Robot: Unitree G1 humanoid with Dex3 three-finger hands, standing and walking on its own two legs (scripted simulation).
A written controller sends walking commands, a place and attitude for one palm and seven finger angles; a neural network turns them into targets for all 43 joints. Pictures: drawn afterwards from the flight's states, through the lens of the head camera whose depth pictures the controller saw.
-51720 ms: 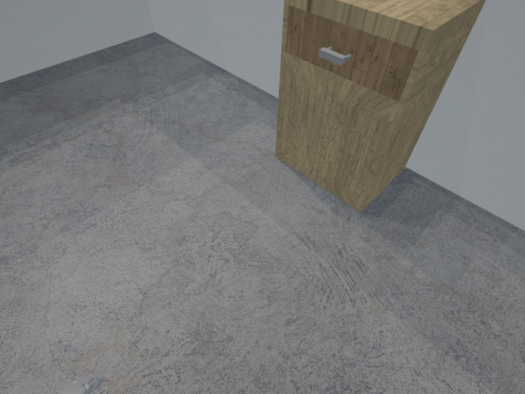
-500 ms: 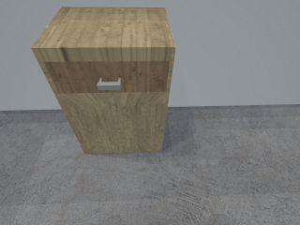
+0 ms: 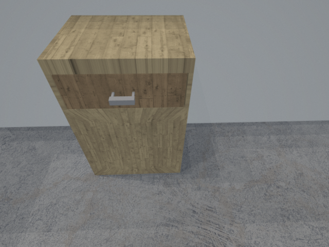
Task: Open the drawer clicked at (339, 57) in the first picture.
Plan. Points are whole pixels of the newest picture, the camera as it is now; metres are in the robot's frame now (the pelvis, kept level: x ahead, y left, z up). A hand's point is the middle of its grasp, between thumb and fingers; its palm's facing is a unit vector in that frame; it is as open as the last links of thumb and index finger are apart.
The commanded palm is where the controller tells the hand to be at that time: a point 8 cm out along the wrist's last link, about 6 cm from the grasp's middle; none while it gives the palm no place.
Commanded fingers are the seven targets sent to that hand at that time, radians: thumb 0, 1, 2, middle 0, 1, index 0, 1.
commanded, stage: shuffle to correct the standing spot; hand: left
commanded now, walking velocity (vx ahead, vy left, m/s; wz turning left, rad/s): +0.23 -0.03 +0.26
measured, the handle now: (122, 97) +0.69 +0.21 -0.06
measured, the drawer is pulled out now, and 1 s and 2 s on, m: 0.00 0.00 0.00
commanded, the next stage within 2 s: come to a stop and stand still in 0.54 s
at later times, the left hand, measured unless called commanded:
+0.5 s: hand out of the picture +0.15 +0.20 -0.17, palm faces +0.06 -0.98 -0.19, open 7.3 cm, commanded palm none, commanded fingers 0.00 0.90 0.90 -0.20 -0.30 -0.20 -0.30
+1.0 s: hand (119, 212) +0.26 +0.16 -0.18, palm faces +0.14 -0.97 -0.21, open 7.3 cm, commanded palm none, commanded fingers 0.00 0.90 0.90 -0.20 -0.30 -0.20 -0.30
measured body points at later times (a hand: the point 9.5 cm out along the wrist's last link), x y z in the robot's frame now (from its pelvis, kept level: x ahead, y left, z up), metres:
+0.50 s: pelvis +0.12 +0.01 +0.00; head +0.16 +0.02 +0.45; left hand +0.15 +0.25 -0.15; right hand +0.05 -0.19 -0.15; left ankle +0.03 +0.10 -0.74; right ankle +0.18 -0.13 -0.69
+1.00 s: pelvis +0.22 -0.03 -0.01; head +0.25 -0.02 +0.44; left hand +0.26 +0.21 -0.17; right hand +0.32 -0.27 -0.16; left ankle +0.25 +0.08 -0.74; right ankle +0.25 -0.13 -0.74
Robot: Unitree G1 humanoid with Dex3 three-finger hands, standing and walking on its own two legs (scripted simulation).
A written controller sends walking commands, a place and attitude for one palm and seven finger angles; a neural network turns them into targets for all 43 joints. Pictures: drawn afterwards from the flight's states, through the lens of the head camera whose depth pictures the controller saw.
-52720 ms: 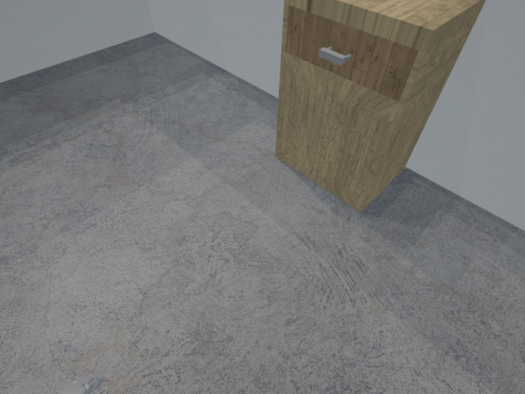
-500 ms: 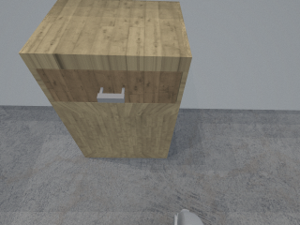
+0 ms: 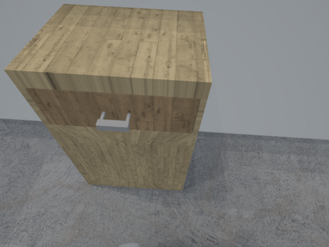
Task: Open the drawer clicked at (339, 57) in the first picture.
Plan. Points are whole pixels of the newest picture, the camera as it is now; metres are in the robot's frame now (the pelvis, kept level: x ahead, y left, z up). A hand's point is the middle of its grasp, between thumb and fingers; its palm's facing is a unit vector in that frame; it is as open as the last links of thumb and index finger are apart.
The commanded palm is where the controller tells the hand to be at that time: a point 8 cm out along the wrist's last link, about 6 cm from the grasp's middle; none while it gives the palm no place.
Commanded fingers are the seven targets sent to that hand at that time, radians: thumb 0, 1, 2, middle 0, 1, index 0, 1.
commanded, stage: come to a stop and stand still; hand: left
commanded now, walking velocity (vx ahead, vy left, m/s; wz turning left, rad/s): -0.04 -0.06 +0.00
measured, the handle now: (114, 120) +0.48 +0.21 -0.05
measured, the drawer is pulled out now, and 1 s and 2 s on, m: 0.00 0.00 0.00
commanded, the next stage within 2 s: look again from close up in 0.58 s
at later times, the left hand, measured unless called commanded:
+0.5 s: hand out of the picture +0.01 +0.16 -0.16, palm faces +0.01 -0.97 -0.23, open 7.4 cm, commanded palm none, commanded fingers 0.00 0.90 0.90 -0.20 -0.30 -0.20 -0.30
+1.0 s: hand out of the picture +0.00 +0.14 -0.16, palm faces -0.02 -0.98 -0.19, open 7.4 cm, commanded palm none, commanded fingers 0.00 0.90 0.90 -0.20 -0.30 -0.20 -0.30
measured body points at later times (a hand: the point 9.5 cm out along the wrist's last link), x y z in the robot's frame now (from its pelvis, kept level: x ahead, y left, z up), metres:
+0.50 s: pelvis -0.02 -0.02 +0.00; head -0.02 -0.03 +0.45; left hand +0.01 +0.21 -0.15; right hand +0.02 -0.25 -0.16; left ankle +0.04 +0.10 -0.73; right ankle -0.05 -0.13 -0.73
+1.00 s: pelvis +0.00 -0.03 +0.01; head +0.01 -0.03 +0.46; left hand +0.01 +0.19 -0.15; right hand -0.02 -0.24 -0.15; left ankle +0.04 +0.10 -0.73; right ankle -0.05 -0.13 -0.73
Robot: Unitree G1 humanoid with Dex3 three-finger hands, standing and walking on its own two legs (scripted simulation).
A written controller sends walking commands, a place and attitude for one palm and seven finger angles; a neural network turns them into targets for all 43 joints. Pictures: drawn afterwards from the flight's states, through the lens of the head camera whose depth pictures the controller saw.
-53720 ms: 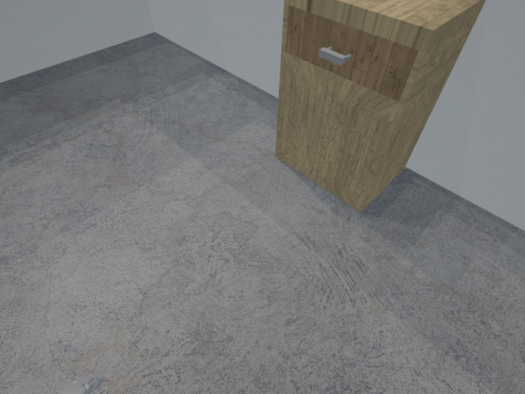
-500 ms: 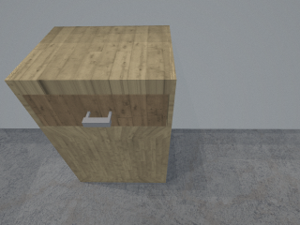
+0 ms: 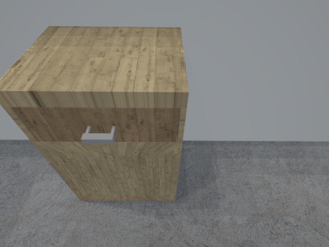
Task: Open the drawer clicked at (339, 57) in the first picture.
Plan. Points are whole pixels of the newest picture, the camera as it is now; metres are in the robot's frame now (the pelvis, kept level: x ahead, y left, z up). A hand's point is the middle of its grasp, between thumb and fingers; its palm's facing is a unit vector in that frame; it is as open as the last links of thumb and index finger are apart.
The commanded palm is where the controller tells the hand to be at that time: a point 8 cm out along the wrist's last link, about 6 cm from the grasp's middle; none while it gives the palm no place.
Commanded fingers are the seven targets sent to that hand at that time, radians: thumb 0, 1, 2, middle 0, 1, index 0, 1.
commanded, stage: look again from close up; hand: left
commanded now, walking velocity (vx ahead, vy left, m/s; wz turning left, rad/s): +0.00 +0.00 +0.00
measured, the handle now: (99, 133) +0.47 +0.25 -0.06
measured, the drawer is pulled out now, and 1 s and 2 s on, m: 0.00 0.00 0.00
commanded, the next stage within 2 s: shuffle to correct the standing spot in 0.22 s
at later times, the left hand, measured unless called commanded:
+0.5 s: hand out of the picture +0.01 +0.17 -0.17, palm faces +0.04 -0.97 -0.23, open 7.4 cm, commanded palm none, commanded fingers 0.00 0.90 0.90 -0.20 -0.30 -0.20 -0.30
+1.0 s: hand out of the picture -0.01 +0.21 -0.17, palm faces +0.03 -0.98 -0.20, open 7.4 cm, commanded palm none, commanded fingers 0.00 0.90 0.90 -0.20 -0.30 -0.20 -0.30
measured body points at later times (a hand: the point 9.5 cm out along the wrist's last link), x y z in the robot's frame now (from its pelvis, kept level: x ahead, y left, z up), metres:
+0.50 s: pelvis +0.01 +0.00 +0.00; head +0.03 -0.01 +0.45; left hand +0.00 +0.23 -0.15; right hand +0.04 -0.23 -0.16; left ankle +0.03 +0.13 -0.74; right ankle -0.05 -0.10 -0.74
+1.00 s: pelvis -0.03 +0.03 +0.00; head -0.02 +0.03 +0.45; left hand -0.01 +0.26 -0.15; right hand -0.01 -0.20 -0.15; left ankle +0.00 +0.14 -0.74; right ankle -0.07 -0.09 -0.71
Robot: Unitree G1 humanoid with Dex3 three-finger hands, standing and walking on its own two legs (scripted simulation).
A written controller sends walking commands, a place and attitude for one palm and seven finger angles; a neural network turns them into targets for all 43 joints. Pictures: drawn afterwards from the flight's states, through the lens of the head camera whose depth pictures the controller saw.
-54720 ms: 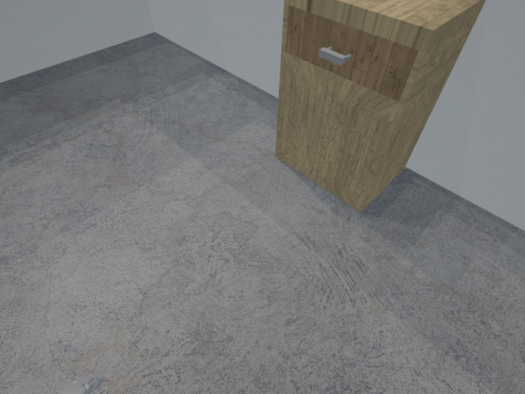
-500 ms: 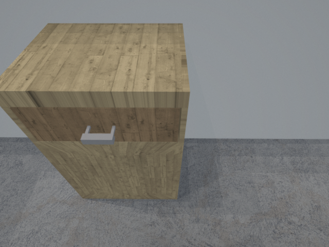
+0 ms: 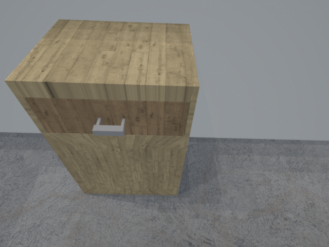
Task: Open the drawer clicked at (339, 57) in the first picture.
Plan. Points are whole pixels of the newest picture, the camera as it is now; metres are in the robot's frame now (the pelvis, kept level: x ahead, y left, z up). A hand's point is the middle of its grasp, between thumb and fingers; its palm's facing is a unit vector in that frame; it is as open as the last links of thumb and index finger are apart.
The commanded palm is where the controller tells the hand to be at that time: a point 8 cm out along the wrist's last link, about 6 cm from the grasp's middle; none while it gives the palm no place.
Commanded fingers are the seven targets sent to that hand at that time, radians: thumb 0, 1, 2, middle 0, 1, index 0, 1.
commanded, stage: come to a stop and stand still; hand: left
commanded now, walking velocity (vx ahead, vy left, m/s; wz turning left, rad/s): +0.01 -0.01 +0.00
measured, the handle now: (110, 125) +0.51 +0.21 -0.06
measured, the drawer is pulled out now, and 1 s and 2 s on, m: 0.00 0.00 0.00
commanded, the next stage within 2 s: look again from close up in 1.34 s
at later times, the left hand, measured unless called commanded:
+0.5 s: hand out of the picture +0.02 +0.15 -0.18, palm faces +0.05 -0.98 -0.18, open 7.3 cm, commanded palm none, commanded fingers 0.00 0.90 0.90 -0.20 -0.30 -0.20 -0.30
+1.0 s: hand out of the picture -0.04 +0.19 -0.18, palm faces +0.03 -0.98 -0.18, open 7.4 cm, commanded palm none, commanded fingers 0.00 0.90 0.90 -0.20 -0.30 -0.20 -0.30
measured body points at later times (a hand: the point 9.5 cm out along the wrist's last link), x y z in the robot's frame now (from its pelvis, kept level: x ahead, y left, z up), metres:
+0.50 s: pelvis +0.01 -0.02 -0.01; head +0.00 -0.01 +0.44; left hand +0.01 +0.20 -0.17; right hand +0.06 -0.25 -0.16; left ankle +0.01 +0.09 -0.74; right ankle -0.03 -0.11 -0.74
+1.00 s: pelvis -0.02 +0.02 +0.00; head -0.02 +0.03 +0.45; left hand -0.04 +0.24 -0.16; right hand -0.02 -0.21 -0.15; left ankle +0.01 +0.09 -0.74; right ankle -0.03 -0.11 -0.74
